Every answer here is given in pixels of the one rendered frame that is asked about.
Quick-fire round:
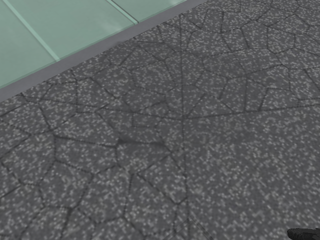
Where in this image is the right robot hand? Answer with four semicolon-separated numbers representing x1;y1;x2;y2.
287;228;320;240

